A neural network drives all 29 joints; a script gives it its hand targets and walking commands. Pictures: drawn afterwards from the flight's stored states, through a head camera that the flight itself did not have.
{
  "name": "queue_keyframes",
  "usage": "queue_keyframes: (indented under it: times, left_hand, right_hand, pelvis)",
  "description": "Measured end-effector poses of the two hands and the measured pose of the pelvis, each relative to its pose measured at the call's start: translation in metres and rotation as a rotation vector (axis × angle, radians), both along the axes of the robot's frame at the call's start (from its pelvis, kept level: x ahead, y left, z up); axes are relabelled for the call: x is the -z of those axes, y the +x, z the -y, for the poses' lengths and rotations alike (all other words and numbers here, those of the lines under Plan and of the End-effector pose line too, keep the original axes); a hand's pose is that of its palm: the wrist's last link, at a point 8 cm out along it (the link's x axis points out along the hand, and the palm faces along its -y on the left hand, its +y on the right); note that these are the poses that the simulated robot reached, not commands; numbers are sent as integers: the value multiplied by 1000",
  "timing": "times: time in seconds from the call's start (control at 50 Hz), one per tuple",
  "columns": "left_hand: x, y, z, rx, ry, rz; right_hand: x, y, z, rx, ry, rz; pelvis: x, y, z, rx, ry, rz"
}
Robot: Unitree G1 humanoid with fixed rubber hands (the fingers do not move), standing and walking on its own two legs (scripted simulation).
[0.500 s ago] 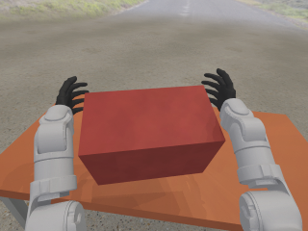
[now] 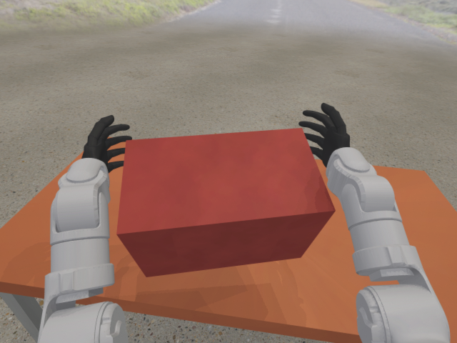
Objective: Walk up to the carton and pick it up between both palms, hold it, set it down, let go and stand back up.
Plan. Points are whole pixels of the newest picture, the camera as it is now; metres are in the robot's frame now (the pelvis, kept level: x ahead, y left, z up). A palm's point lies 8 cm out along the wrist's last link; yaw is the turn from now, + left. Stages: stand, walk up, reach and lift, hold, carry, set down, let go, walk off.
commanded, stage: hold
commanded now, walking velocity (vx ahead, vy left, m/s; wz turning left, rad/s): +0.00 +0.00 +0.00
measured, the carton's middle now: (221, 204) +0.35 -0.02 +0.14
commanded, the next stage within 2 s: set down in 1.54 s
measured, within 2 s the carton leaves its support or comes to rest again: neither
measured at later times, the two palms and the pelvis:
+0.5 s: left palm (95, 161) +0.36 +0.18 +0.23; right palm (333, 148) +0.35 -0.20 +0.25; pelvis +0.00 +0.00 +0.00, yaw +0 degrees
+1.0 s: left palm (96, 163) +0.36 +0.18 +0.23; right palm (334, 150) +0.35 -0.20 +0.25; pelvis +0.00 +0.00 +0.00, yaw +0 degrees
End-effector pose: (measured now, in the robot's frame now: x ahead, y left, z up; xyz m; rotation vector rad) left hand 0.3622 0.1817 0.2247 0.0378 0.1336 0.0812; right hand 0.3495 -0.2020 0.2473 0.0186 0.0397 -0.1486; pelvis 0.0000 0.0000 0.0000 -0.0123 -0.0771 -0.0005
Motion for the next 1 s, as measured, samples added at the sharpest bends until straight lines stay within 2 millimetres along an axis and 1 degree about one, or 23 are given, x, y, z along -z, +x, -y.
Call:
queue_keyframes:
  times: [0.2,0.36,0.74,1.0]
  left_hand:
    - [-2,-1,2,-1,0,-1]
    - [-6,-1,-1,-9,4,5]
    - [0,0,-1,-2,0,1]
    - [-2,-3,0,-5,-3,6]
  right_hand:
    - [0,-1,2,2,2,0]
    - [-3,1,-1,-3,4,5]
    - [-1,3,-1,-1,-6,0]
    - [0,-1,-1,-1,2,5]
  pelvis:
    - [0,-3,1,-1,1,-3]
    - [0,-4,2,-5,2,-7]
    - [0,-1,2,-10,0,-5]
    - [0,-2,1,-7,0,-1]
